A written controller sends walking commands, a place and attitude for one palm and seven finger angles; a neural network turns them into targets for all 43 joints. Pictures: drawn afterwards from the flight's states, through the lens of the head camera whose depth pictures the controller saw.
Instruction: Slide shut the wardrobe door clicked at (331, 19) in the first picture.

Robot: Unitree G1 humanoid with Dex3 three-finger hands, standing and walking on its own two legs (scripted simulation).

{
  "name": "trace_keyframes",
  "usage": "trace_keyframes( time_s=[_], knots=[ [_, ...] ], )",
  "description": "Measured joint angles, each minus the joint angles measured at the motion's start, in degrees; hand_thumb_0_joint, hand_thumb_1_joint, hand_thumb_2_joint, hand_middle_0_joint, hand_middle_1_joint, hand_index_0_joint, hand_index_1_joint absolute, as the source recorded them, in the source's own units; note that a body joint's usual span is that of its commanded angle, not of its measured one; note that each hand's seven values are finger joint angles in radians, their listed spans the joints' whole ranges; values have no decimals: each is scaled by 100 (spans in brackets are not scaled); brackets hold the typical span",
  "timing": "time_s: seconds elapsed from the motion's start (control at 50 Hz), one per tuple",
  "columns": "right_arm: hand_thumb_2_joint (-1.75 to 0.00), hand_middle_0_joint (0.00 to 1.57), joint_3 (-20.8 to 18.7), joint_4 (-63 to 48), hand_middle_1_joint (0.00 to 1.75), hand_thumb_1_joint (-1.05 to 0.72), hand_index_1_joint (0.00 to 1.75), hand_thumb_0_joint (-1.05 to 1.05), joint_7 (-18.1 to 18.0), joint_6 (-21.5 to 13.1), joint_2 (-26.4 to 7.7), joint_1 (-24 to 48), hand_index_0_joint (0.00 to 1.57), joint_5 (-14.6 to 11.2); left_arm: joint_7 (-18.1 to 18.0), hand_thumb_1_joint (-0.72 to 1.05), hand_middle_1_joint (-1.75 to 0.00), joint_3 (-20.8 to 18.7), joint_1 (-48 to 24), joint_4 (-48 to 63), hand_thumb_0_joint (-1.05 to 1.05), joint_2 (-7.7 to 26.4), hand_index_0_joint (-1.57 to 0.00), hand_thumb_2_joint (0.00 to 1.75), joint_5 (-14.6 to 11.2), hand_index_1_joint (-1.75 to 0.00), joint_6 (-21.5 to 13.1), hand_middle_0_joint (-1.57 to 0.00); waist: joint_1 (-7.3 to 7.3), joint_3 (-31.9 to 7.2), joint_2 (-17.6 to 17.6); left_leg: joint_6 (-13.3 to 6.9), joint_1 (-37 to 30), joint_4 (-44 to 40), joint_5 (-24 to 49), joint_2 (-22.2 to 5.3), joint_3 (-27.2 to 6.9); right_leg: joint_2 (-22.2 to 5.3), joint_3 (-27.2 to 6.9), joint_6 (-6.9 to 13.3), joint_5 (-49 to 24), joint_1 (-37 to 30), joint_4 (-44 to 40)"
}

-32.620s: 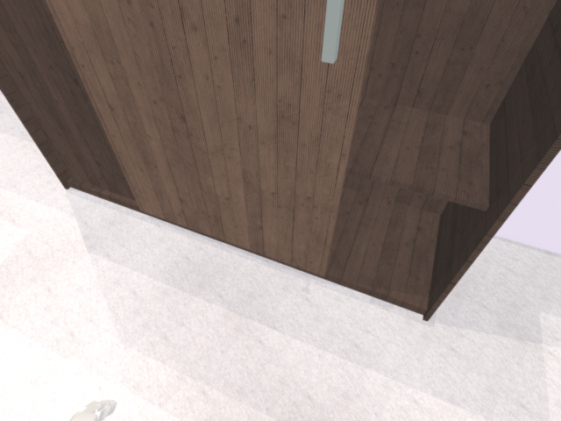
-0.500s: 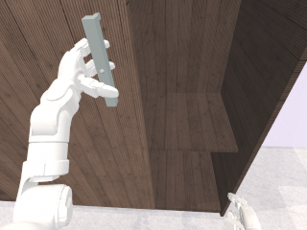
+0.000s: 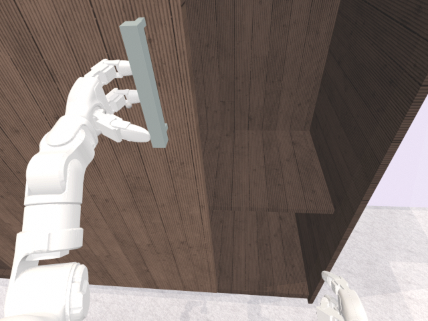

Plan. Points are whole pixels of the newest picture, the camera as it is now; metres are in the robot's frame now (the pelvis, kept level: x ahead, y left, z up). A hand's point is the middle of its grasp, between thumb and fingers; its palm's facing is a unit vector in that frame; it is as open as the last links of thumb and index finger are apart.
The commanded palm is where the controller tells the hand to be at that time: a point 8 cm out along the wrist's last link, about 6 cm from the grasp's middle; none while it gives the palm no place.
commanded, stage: move the hooked fingers beside the handle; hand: left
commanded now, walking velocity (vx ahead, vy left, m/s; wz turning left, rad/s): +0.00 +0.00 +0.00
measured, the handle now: (151, 87) +0.43 +0.13 +0.27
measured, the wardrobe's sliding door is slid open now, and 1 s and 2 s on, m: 0.40 0.40 0.40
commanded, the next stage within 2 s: none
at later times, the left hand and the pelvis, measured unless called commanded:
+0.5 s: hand (110, 115) +0.36 +0.19 +0.26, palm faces +0.02 -1.00 -0.06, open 14.0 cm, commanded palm +0.34 +0.24 +0.27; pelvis +0.00 +0.00 +0.00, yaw +0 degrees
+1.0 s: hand (101, 110) +0.36 +0.19 +0.27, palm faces +0.01 -1.00 -0.08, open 14.0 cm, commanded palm +0.33 +0.25 +0.26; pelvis +0.00 +0.00 +0.00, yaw +0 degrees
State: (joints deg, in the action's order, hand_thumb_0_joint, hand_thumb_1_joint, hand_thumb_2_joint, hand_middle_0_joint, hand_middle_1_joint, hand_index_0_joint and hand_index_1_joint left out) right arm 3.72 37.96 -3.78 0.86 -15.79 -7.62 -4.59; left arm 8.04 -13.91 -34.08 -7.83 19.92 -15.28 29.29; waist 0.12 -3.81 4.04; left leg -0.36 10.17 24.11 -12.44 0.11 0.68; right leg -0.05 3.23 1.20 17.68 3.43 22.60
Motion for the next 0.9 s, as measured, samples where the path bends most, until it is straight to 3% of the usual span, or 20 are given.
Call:
trace_keyframes(
  time_s=[0.24,0.42,0.6,0.78,0.9],
  knots=[
    [-90,20,-1,-60,30,-90,30,1,1,-67,11,-124,20,2,73,-50,-120,-118,230,327,-1,120,-30,30,55,-120,-291,-30,30,67,-36,-9,0,-6,9,6,2,-5,-4,-8,-22,-11,-28],
    [-90,20,23,-41,30,-90,30,1,-24,-36,-15,-63,20,-20,226,-50,-120,-185,291,-13,-1,258,-30,30,-29,-120,-22,-30,-10,4,8,-27,61,44,-7,13,2,-13,-4,-26,-13,45,10],
    [-90,20,-1,-36,30,-90,30,1,-46,-159,-21,-113,20,-20,245,-50,-120,-188,275,253,-1,269,-30,30,16,-120,-383,-30,29,94,-65,-21,51,36,9,17,-26,-12,23,-21,-30,15,-18],
    [-90,20,11,-84,30,-90,30,1,-43,-97,-32,-95,20,-28,330,-50,-120,-220,283,-169,-1,348,-30,30,-13,-120,-138,-30,-49,19,39,-36,107,34,3,22,12,-22,-16,-36,-23,99,9],
    [-90,20,9,-116,30,-90,30,1,-21,-144,-4,-213,20,1,304,-50,-120,-389,642,381,-1,328,-30,30,-12,-120,-430,-30,-28,11,-23,-19,51,-6,-6,15,30,-16,-36,-21,-2,64,2]
  ],
)
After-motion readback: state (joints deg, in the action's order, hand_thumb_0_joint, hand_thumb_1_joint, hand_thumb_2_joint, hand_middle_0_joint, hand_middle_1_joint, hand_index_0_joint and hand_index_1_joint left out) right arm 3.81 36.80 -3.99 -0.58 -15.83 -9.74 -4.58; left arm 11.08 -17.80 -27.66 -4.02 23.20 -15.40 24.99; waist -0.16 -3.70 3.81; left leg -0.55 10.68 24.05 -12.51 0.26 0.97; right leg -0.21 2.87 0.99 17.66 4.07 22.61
